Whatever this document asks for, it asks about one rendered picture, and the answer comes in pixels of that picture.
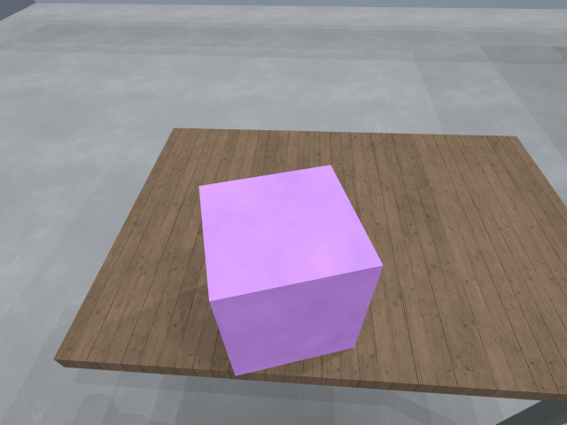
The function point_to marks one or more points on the carton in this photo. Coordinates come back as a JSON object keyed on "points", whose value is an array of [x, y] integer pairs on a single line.
{"points": [[290, 268]]}

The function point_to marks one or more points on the table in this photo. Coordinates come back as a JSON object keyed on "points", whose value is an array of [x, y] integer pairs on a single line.
{"points": [[471, 299]]}

